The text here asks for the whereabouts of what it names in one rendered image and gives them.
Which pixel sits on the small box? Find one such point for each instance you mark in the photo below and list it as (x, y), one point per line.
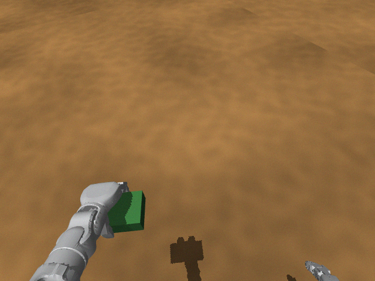
(129, 212)

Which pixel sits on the left robot arm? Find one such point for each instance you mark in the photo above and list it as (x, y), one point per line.
(75, 246)

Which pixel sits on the right robot hand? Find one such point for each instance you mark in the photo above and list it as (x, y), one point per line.
(320, 272)

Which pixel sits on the left robot hand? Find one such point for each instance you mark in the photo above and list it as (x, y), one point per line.
(107, 194)

